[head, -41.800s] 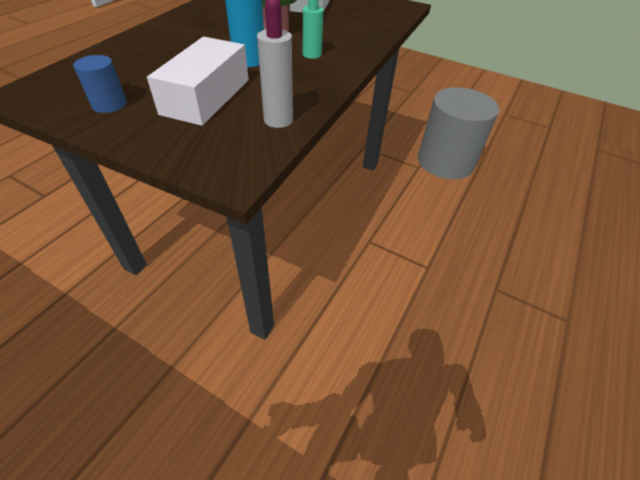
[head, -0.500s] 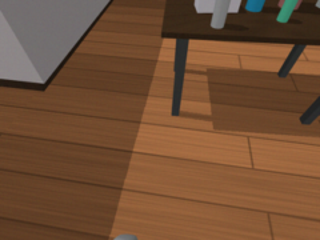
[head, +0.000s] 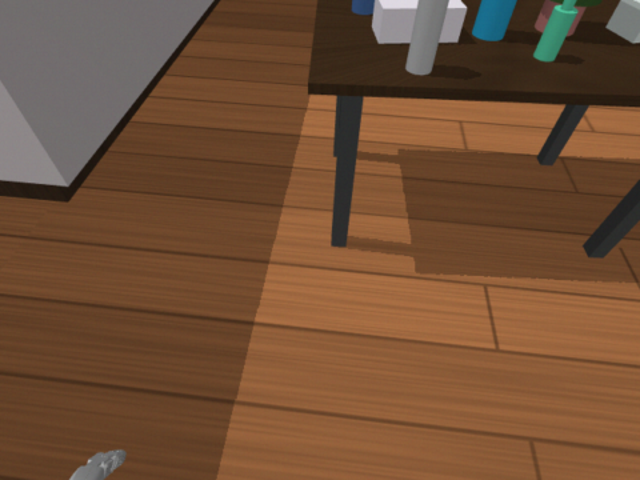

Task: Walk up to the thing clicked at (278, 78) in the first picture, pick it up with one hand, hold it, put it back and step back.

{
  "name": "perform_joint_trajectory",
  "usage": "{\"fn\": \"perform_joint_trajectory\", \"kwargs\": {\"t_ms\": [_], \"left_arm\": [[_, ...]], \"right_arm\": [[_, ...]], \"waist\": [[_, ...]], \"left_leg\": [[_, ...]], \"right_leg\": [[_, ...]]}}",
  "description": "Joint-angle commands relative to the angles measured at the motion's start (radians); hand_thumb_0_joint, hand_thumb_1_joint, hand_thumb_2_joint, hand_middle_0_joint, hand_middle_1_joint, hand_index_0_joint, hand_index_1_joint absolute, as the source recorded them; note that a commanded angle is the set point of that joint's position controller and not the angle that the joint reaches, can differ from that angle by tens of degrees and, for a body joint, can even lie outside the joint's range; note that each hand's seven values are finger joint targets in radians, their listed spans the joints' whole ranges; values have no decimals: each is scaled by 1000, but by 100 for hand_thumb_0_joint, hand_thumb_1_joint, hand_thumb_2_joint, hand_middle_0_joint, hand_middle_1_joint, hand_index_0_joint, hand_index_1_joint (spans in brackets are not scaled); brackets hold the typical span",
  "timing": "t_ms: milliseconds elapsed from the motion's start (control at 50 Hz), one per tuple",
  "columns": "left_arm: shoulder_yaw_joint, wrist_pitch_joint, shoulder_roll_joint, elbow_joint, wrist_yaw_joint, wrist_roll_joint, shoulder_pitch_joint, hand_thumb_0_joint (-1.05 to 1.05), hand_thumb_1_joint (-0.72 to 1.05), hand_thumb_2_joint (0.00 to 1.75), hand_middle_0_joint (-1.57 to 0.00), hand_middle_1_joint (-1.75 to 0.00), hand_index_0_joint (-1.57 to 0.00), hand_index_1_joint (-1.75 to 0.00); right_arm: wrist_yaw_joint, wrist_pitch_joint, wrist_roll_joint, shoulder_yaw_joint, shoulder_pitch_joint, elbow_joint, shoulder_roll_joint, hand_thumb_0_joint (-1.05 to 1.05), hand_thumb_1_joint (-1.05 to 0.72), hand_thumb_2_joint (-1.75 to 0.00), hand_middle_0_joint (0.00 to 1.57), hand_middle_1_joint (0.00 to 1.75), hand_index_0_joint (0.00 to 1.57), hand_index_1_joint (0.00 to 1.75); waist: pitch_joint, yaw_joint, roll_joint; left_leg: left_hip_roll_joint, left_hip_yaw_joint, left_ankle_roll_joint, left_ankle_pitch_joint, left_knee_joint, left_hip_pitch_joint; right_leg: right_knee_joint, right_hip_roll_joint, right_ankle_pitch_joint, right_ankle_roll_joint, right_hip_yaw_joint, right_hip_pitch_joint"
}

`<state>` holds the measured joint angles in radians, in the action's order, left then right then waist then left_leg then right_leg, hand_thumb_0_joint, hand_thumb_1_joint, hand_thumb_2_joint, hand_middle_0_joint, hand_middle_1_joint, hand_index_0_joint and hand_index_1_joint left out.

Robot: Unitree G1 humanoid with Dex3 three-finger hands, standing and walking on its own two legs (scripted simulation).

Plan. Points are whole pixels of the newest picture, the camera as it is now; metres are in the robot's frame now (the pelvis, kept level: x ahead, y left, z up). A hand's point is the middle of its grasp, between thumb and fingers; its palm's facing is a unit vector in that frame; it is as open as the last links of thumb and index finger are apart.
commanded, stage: step back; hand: right
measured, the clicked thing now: (430, 16) +1.08 -0.24 +0.11
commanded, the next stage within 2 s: stand in 0.10 s
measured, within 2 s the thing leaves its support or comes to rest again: neither
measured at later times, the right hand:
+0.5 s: hand out of the picture +0.11 -0.24 -0.13, palm faces +0.00 +0.94 -0.34, open 7.4 cm
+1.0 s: hand out of the picture +0.05 -0.26 -0.14, palm faces +0.00 +0.95 -0.32, open 7.4 cm
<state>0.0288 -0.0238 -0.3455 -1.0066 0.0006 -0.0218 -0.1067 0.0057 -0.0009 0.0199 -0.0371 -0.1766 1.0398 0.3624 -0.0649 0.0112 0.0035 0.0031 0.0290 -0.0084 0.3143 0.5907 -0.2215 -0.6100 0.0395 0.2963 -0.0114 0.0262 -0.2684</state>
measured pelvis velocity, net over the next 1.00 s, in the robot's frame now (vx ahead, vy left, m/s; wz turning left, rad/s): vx -0.01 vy -0.01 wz -0.02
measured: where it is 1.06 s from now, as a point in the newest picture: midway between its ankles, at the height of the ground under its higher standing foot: outside the picture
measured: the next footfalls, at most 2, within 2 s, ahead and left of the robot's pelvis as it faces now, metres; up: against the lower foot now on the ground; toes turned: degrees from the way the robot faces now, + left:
none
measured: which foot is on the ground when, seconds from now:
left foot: down 0.00-1.00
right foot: down 0.00-1.00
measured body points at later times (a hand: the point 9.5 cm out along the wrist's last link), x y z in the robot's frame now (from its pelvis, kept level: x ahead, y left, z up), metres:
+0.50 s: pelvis +0.00 +0.01 +0.02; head +0.01 +0.01 +0.47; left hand +0.10 +0.30 -0.11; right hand +0.11 -0.29 -0.10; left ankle +0.00 +0.13 -0.73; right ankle +0.02 -0.13 -0.73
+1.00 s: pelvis -0.01 -0.01 +0.02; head +0.00 -0.01 +0.47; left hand +0.07 +0.29 -0.11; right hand +0.05 -0.31 -0.12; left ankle +0.00 +0.13 -0.73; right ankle +0.02 -0.13 -0.73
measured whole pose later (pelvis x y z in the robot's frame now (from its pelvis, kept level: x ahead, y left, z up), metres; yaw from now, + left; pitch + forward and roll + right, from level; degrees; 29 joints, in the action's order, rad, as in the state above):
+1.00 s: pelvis -0.01 -0.01 +0.02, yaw -1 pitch -3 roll +0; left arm -0.01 -0.02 -0.35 -1.14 -0.01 -0.01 -0.12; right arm 0.02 -0.01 0.01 -0.01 -0.12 1.15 0.35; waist -0.05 0.00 0.00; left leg -0.03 0.01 -0.03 0.18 0.32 -0.10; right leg -0.33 0.01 0.14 0.00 0.02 -0.15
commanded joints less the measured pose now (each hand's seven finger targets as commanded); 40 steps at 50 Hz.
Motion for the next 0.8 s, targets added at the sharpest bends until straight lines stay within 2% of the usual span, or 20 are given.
{"fn": "perform_joint_trajectory", "kwargs": {"t_ms": [0,20,40,60,80,120,180,200,240,300,360,420,540,620,640,660,680,700,720,780], "left_arm": [[57,-17,-239,48,13,23,65,0,90,90,-20,-30,-20,-30],[56,-17,-239,45,14,17,85,0,90,90,-20,-30,-20,-30],[54,-16,-237,39,13,19,83,0,90,90,-20,-30,-20,-30],[54,-16,-240,38,13,19,88,0,90,90,-20,-30,-20,-30],[31,-12,-192,0,8,33,38,0,90,90,-20,-30,-20,-30],[28,-13,-193,-5,6,31,54,0,90,90,-20,-30,-20,-30],[23,-13,-202,-17,8,25,85,0,90,90,-20,-30,-20,-30],[22,-14,-204,-22,8,24,83,0,90,90,-20,-30,-20,-30],[18,-11,-202,-34,6,20,91,0,90,90,-20,-30,-20,-30],[16,-15,-209,-50,6,16,84,0,90,90,-20,-30,-20,-30],[14,-14,-216,-61,5,13,87,0,90,90,-20,-30,-20,-30],[10,-18,-210,-63,4,16,90,0,90,90,-20,-30,-20,-30],[6,-19,-219,-78,4,13,73,0,90,90,-20,-30,-20,-30],[2,-21,-219,-78,4,12,59,0,90,90,-20,-30,-20,-30],[4,-22,-227,-76,7,10,60,0,90,90,-20,-30,-20,-30],[3,-22,-225,-78,6,13,61,0,90,90,-20,-30,-20,-30],[2,-22,-226,-78,6,12,57,0,90,90,-20,-30,-20,-30],[3,-20,-230,-79,5,13,51,0,90,90,-20,-30,-20,-30],[2,-21,-226,-77,6,10,45,0,90,90,-20,-30,-20,-30],[1,-19,-226,-79,6,13,41,0,90,90,-20,-30,-20,-30]], "right_arm": [[-17,-30,-3,-36,80,-47,221,0,-90,-90,20,30,20,30],[-18,-30,-2,-35,85,-36,215,0,-90,-90,20,30,20,30],[-20,-31,-1,-29,83,-27,205,0,-90,-90,20,30,20,30],[-23,-33,1,-31,72,-23,211,0,-90,-90,20,30,20,30],[-20,-42,-7,-23,78,-26,210,0,-90,-90,20,30,20,30],[-18,-50,-10,-24,92,-15,217,0,-90,-90,20,30,20,30],[-18,-48,-13,-20,112,-8,202,0,-90,-90,20,30,20,30],[-19,-47,-14,-21,116,-7,205,0,-90,-90,20,30,20,30],[-19,-43,-15,-19,127,-2,201,0,-90,-90,20,30,20,30],[-17,-40,-17,-21,142,2,198,0,-90,-90,20,30,20,30],[-14,-35,-15,-18,143,10,189,0,-90,-90,20,30,20,30],[-11,-37,-13,-17,149,15,192,0,-90,-90,20,30,20,30],[-6,-32,-14,-14,152,28,191,0,-90,-90,20,30,20,30],[-2,-30,-13,-13,153,33,190,0,-90,-90,20,30,20,30],[-3,-30,-13,-16,154,34,189,0,-90,-90,20,30,20,30],[-2,-30,-12,-13,142,38,186,0,-90,-90,20,30,20,30],[-1,-29,-12,-13,146,39,192,0,-90,-90,20,30,20,30],[-1,-28,-11,-10,134,45,186,0,-90,-90,20,30,20,30],[0,-29,-11,-15,143,41,194,0,-90,-90,20,30,20,30],[0,-27,-11,-11,128,48,189,0,-90,-90,20,30,20,30]], "waist": [[93,28,2],[97,18,-2],[107,20,15],[120,8,31],[138,9,49],[147,8,65],[138,0,56],[154,-1,55],[118,-3,48],[115,-6,14],[73,-11,10],[99,-12,22],[77,-14,0],[74,-11,-4],[90,-12,-9],[79,-15,-14],[87,-12,-6],[73,-12,-15],[95,-13,1],[72,-12,-10]], "left_leg": [[-136,140,66,-298,-138,-51],[-132,114,58,-304,-154,-54],[-126,102,53,-335,-164,-26],[-125,97,52,-384,-161,-11],[-135,111,44,-396,-207,56],[-146,113,41,-480,-217,90],[-140,88,30,-488,-245,104],[-142,83,30,-529,-237,128],[-140,82,28,-445,-273,99],[-135,71,29,-407,-290,129],[-129,71,22,-282,-327,109],[-133,66,21,-308,-328,123],[-126,65,19,-208,-346,117],[-121,62,21,-186,-341,122],[-124,66,20,-209,-337,132],[-123,65,19,-191,-344,119],[-125,64,23,-195,-335,123],[-118,63,19,-164,-342,114],[-126,63,22,-191,-335,133],[-121,63,20,-164,-337,110]], "right_leg": [[134,57,-159,39,-75,120],[137,69,-201,48,-81,162],[129,77,-244,52,-92,158],[117,78,-281,58,-81,164],[143,81,-322,52,-106,165],[160,76,-353,43,-94,184],[194,80,-378,36,-91,212],[198,85,-421,37,-89,222],[231,78,-364,28,-86,225],[264,86,-368,27,-92,218],[298,84,-256,25,-97,183],[304,91,-288,25,-101,204],[337,92,-211,24,-107,175],[351,94,-182,23,-112,147],[346,95,-197,26,-110,161],[348,94,-167,26,-113,151],[351,97,-189,27,-116,158],[358,93,-142,25,-118,141],[345,95,-180,29,-114,152],[355,92,-148,28,-118,137]]}}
